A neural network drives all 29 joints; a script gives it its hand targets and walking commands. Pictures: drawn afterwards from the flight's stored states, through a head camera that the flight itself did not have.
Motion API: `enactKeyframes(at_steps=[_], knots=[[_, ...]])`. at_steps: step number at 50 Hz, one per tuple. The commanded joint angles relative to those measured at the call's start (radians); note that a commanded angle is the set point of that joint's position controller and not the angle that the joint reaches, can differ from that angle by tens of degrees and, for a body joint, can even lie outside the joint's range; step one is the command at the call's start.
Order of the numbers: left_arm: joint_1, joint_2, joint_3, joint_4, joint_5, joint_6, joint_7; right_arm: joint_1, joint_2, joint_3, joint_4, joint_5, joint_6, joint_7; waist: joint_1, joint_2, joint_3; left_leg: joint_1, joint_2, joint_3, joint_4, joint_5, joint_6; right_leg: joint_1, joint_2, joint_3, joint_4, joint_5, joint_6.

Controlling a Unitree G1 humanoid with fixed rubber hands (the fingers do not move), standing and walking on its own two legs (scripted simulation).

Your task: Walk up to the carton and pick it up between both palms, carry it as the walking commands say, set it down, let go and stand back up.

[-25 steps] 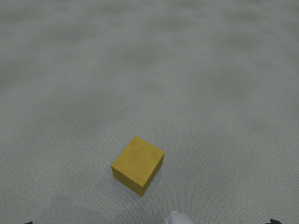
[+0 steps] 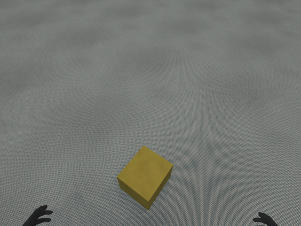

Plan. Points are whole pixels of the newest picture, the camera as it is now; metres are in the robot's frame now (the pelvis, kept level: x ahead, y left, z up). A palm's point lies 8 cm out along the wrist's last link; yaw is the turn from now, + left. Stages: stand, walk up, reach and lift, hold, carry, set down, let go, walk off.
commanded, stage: walk up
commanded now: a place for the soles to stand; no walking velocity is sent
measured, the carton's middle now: (145, 176) +0.50 +0.02 -0.66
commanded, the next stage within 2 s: none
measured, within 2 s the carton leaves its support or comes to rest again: neither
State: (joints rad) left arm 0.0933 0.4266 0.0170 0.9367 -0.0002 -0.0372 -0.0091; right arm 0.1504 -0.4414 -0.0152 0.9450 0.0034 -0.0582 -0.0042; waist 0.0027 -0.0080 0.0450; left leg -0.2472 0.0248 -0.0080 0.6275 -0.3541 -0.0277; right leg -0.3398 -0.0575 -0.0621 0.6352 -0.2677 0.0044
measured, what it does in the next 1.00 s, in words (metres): steps to the left, turning right: left foot, then right foot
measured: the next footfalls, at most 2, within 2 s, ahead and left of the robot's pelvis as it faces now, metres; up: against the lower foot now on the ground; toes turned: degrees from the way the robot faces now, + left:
left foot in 0.56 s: +0.10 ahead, +0.26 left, +0.00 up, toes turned -8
right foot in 0.78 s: +0.10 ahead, +0.05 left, +0.00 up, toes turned -18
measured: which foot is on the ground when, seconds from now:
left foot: down 0.00-0.24, up 0.26-0.54, down 0.56-0.78, up 0.80-1.00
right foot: down 0.00-0.56, up 0.58-0.76, down 0.78-1.00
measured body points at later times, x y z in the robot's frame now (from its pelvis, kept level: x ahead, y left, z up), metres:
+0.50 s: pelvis +0.00 +0.07 +0.00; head +0.04 +0.04 +0.44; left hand +0.03 +0.47 -0.05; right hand +0.15 -0.29 -0.09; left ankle +0.04 +0.24 -0.69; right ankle +0.04 -0.12 -0.72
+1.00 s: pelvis +0.06 +0.22 -0.02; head +0.08 +0.18 +0.43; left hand +0.25 +0.56 -0.06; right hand +0.06 -0.14 -0.12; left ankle +0.16 +0.37 -0.69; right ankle +0.07 +0.07 -0.72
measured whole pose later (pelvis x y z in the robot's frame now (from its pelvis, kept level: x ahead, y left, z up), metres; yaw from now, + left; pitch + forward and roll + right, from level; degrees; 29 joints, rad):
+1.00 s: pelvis +0.06 +0.22 -0.02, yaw -20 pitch -2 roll +1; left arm 0.38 0.55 0.07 0.73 0.02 -0.09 0.09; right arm 0.26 -0.51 -0.11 0.65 -0.03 0.07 0.06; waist 0.02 0.07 0.09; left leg -0.51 0.08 -0.03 1.03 -0.46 0.02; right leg -0.43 -0.03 0.06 0.81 -0.35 0.00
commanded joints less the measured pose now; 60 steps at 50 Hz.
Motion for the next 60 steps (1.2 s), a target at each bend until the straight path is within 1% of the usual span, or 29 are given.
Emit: enactKeyframes(at_steps=[1,12,13,14,15,17,20,25,27,28,29,30,31,33,37,38,39,40,41,42,46,48,51,53,54,55,56,58,60], knots=[[-0.038,0.180,0.034,-0.005,-0.001,-0.005,0.005,-0.017,-0.181,-0.036,0.001,0.001,-0.002,-0.004,0.002,-0.001,-0.087,-0.017,0.087,-0.080,-0.138,0.241,0.076,0.122,-0.094,0.114,-0.137,0.186,-0.081],[-0.092,0.165,0.021,0.098,0.001,0.004,0.001,-0.117,-0.166,-0.023,0.090,-0.005,0.014,0.003,0.005,0.008,-0.067,0.045,0.095,-0.080,-0.275,0.216,0.057,0.191,-0.090,0.101,-0.278,0.138,-0.053],[0.208,0.347,0.092,0.102,-0.006,-0.019,0.050,-0.183,-0.283,-0.114,-0.070,-0.090,0.063,0.047,0.053,0.121,-0.006,-0.082,0.015,0.059,-0.015,-0.038,0.074,0.216,-0.169,0.271,-0.290,0.011,-0.121],[0.310,0.401,0.119,0.110,0.010,-0.028,0.074,-0.189,-0.224,-0.106,-0.124,-0.092,0.093,0.070,0.076,0.013,-0.022,-0.336,-0.011,0.002,0.174,-0.192,0.080,0.359,-0.296,0.505,-0.328,-0.038,-0.206],[0.350,0.410,0.140,0.074,0.012,-0.038,0.089,-0.196,-0.184,-0.103,-0.172,-0.097,0.114,0.087,0.083,-0.039,-0.029,-0.471,0.026,-0.127,0.348,-0.201,0.084,0.416,-0.372,0.637,-0.343,-0.045,-0.266],[0.266,0.365,0.143,0.012,0.005,-0.059,0.107,-0.152,-0.178,-0.112,-0.206,-0.086,0.132,0.108,0.024,-0.002,-0.033,-0.456,0.085,-0.188,0.440,-0.066,0.060,0.312,-0.336,0.571,-0.342,-0.069,-0.256],[0.215,0.353,0.135,-0.049,0.024,-0.070,0.108,-0.110,-0.189,-0.143,-0.237,-0.075,0.141,0.125,-0.006,-0.056,-0.040,-0.273,0.069,-0.117,0.388,-0.063,0.023,0.078,-0.222,0.415,-0.330,-0.130,-0.209],[0.267,0.416,0.141,-0.104,0.045,-0.065,0.115,-0.092,-0.215,-0.172,-0.302,-0.070,0.151,0.135,0.005,-0.189,-0.038,-0.177,0.037,-0.059,0.261,-0.154,0.045,-0.082,-0.188,0.406,-0.220,-0.214,-0.202],[0.226,0.418,0.135,-0.134,0.048,-0.054,0.119,0.013,-0.225,-0.186,-0.286,-0.070,0.143,0.132,-0.056,-0.192,-0.064,-0.021,0.017,-0.006,0.108,-0.065,0.060,-0.184,-0.138,0.331,-0.142,-0.156,-0.167],[0.213,0.371,0.120,-0.149,0.055,-0.047,0.122,0.116,-0.253,-0.202,-0.256,-0.080,0.135,0.125,-0.116,-0.085,-0.099,0.165,-0.017,0.011,0.027,-0.089,0.071,-0.316,-0.063,0.235,0.000,-0.182,-0.129],[0.216,0.280,0.098,-0.174,0.048,-0.043,0.132,0.204,-0.345,-0.219,-0.244,-0.092,0.128,0.113,-0.174,0.246,-0.077,0.222,0.159,-0.265,-0.262,-0.390,0.120,-0.495,0.100,0.058,0.337,-0.337,-0.065],[0.186,0.267,0.092,-0.183,0.031,-0.034,0.153,0.087,-0.395,-0.220,-0.306,-0.088,0.124,0.105,-0.149,0.354,-0.004,0.020,0.315,-0.538,-0.399,-0.544,0.219,-0.533,0.107,0.070,0.521,-0.358,-0.037],[0.226,0.316,0.094,-0.152,0.018,-0.034,0.156,0.000,-0.338,-0.197,-0.337,-0.084,0.120,0.101,-0.094,0.226,0.032,-0.084,0.302,-0.502,-0.384,-0.481,0.271,-0.459,0.064,0.106,0.581,-0.277,-0.040],[0.344,0.359,0.107,-0.088,0.004,-0.041,0.137,-0.046,-0.294,-0.165,-0.356,-0.079,0.114,0.088,-0.024,0.163,0.057,-0.142,0.262,-0.374,-0.295,-0.387,0.286,-0.355,0.022,0.052,0.555,-0.226,-0.029],[0.422,0.283,0.098,-0.079,-0.004,-0.060,0.110,-0.030,-0.232,-0.139,-0.371,-0.091,0.118,0.091,0.004,0.216,0.037,-0.223,0.203,-0.165,-0.160,-0.077,0.261,0.014,0.046,-0.031,0.150,-0.151,-0.031],[0.508,0.256,0.101,-0.064,-0.004,-0.066,0.114,-0.040,-0.211,-0.133,-0.381,-0.091,0.128,0.092,0.051,0.177,0.011,-0.271,0.177,-0.112,-0.033,-0.028,0.237,0.172,0.047,-0.010,-0.024,-0.078,-0.030],[0.556,0.294,0.120,-0.083,0.009,-0.075,0.127,0.011,-0.160,-0.114,-0.390,-0.083,0.127,0.089,0.083,0.076,-0.031,-0.359,0.147,-0.066,0.149,0.056,0.179,0.338,0.002,0.110,-0.115,-0.095,-0.036],[0.554,0.361,0.132,-0.125,0.026,-0.082,0.137,0.056,-0.094,-0.092,-0.411,-0.068,0.122,0.086,0.085,-0.171,-0.052,-0.483,0.075,-0.005,0.410,-0.192,0.083,0.407,-0.259,0.524,-0.266,-0.222,-0.104],[0.475,0.459,0.157,-0.180,0.020,-0.086,0.144,0.058,-0.194,-0.112,-0.418,-0.078,0.137,0.077,0.068,-0.073,-0.039,-0.597,0.015,-0.074,0.534,-0.266,0.040,0.303,-0.413,0.846,-0.327,-0.281,-0.221],[0.436,0.440,0.153,-0.196,0.005,-0.083,0.146,0.035,-0.257,-0.131,-0.416,-0.072,0.143,0.069,0.051,0.043,-0.014,-0.566,0.068,-0.147,0.574,-0.211,0.041,0.251,-0.380,0.777,-0.286,-0.225,-0.272],[0.317,0.348,0.112,-0.230,0.015,-0.076,0.120,0.162,-0.226,-0.138,-0.355,-0.046,0.126,0.066,-0.007,-0.107,0.024,-0.381,0.085,-0.074,0.534,-0.059,0.036,-0.002,-0.178,0.412,-0.138,0.026,-0.227],[0.292,0.342,0.105,-0.244,0.023,-0.065,0.099,0.159,-0.196,-0.131,-0.344,-0.028,0.118,0.065,-0.010,-0.179,0.019,-0.250,0.049,0.000,0.420,-0.105,0.036,-0.128,-0.127,0.328,-0.100,0.078,-0.219],[0.211,0.357,0.104,-0.274,0.028,-0.038,0.073,0.157,-0.180,-0.135,-0.318,-0.012,0.106,0.054,-0.027,-0.215,-0.020,-0.059,-0.020,0.094,0.241,-0.063,0.057,-0.243,-0.070,0.296,-0.040,-0.054,-0.187],[0.210,0.293,0.086,-0.275,0.027,-0.016,0.069,0.233,-0.205,-0.149,-0.284,-0.025,0.084,0.036,-0.079,-0.060,-0.022,0.042,-0.035,0.063,0.046,-0.087,0.068,-0.314,0.001,0.231,0.164,-0.158,-0.135],[0.222,0.214,0.068,-0.297,0.015,-0.012,0.074,0.229,-0.304,-0.162,-0.296,-0.042,0.066,0.026,-0.083,0.219,-0.019,-0.002,0.222,-0.354,-0.179,-0.236,0.150,-0.403,0.130,0.162,0.438,-0.246,-0.074],[0.203,0.248,0.081,-0.289,0.019,-0.010,0.082,0.145,-0.366,-0.174,-0.332,-0.031,0.057,0.026,-0.069,0.236,0.004,-0.100,0.417,-0.626,-0.298,-0.239,0.296,-0.410,0.131,0.187,0.573,-0.346,-0.034],[0.208,0.288,0.093,-0.262,0.016,-0.011,0.081,0.101,-0.346,-0.164,-0.338,-0.027,0.047,0.023,-0.041,0.112,0.035,-0.131,0.414,-0.606,-0.277,-0.192,0.323,-0.392,0.100,0.233,0.620,-0.312,-0.025],[0.265,0.305,0.105,-0.197,0.014,-0.010,0.058,0.040,-0.321,-0.147,-0.324,-0.024,0.032,0.012,0.014,0.135,0.056,-0.168,0.338,-0.435,-0.201,-0.268,0.277,-0.327,0.048,0.165,0.563,-0.252,-0.022],[0.253,0.278,0.106,-0.177,0.024,-0.001,0.023,0.063,-0.309,-0.138,-0.297,-0.037,0.024,0.009,-0.009,0.209,0.062,-0.169,0.296,-0.338,-0.191,-0.237,0.248,-0.280,0.055,0.111,0.465,-0.270,-0.029]])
